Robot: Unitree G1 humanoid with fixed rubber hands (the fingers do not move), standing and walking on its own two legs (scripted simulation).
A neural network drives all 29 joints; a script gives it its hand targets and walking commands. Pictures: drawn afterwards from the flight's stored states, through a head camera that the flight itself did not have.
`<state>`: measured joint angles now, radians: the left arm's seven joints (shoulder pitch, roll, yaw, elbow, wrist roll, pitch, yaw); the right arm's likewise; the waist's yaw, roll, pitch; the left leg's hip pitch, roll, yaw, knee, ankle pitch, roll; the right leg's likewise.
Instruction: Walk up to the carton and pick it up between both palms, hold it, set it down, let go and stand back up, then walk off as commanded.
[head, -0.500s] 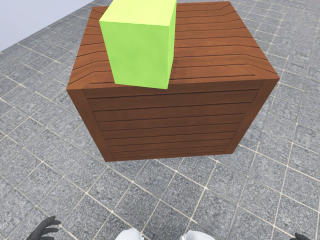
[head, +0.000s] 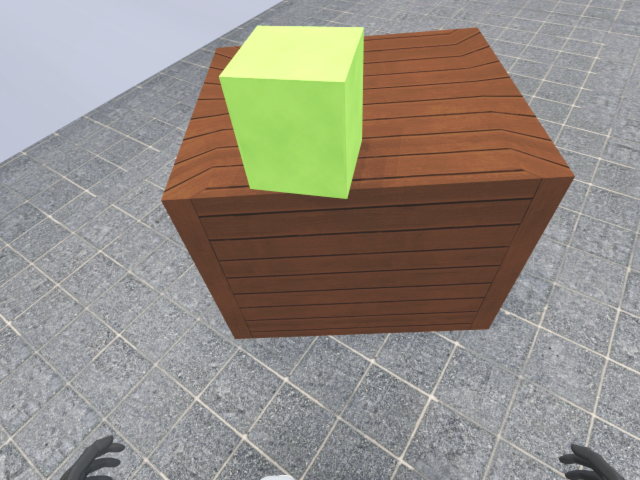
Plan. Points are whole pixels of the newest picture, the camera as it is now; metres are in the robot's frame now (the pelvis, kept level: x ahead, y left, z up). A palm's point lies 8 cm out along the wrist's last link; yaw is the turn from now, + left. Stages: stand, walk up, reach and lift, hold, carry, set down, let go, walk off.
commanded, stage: walk up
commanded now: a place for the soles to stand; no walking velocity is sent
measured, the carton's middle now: (303, 113) +0.76 +0.07 +0.04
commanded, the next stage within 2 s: none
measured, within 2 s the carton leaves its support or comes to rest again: neither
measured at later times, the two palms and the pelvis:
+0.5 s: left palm out of the picture +0.13 +0.35 -0.07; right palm (597, 465) +0.17 -0.29 -0.06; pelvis +0.02 +0.03 +0.00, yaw +1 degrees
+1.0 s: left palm out of the picture +0.11 +0.37 -0.05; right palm (583, 455) +0.17 -0.27 -0.05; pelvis +0.03 +0.04 +0.01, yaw +3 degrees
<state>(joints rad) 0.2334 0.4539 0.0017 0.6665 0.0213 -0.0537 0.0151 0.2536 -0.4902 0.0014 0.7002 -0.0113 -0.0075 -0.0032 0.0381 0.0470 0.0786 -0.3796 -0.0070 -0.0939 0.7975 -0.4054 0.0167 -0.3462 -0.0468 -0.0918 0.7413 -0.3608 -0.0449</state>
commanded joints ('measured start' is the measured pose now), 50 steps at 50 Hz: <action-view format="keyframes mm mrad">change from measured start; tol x32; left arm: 1 -61 182 76 -6 -23 10 -3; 50 67 324 145 17 12 -59 -31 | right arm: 1 88 -167 -93 25 -26 -22 -9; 50 -61 -175 -99 -68 -9 -72 72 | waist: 1 -61 -87 -36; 50 14 -213 18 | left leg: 1 156 19 -28 -273 48 52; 3 -14 241 -538 -452 -277 217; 10 -147 15 6 -33 21 32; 15 97 140 -296 -223 419 140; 40 39 130 -313 -263 315 144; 47 -609 43 13 260 -111 21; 50 -306 91 72 35 -62 2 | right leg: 1 -131 -168 153 -106 -154 -50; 24 152 -212 197 -166 282 -103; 42 66 -14 90 -94 -117 -4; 46 494 -428 630 -542 -582 -228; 50 232 -314 281 -489 -257 -176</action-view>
